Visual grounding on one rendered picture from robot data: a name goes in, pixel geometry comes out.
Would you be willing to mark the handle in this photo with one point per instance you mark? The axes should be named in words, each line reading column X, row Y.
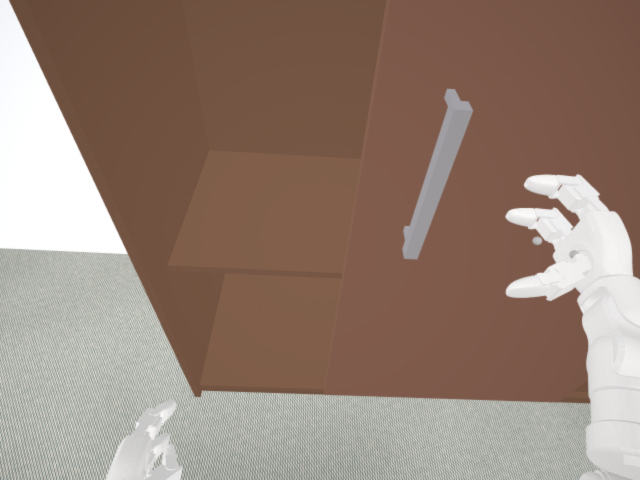
column 455, row 123

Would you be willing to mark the left robot hand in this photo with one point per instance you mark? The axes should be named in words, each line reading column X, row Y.
column 137, row 452

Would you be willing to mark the right robot hand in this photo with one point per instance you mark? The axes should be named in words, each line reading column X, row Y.
column 600, row 237

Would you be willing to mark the right robot forearm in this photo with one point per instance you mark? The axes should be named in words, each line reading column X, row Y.
column 611, row 321

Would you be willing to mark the wardrobe door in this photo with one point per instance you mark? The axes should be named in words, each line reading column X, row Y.
column 582, row 388
column 555, row 90

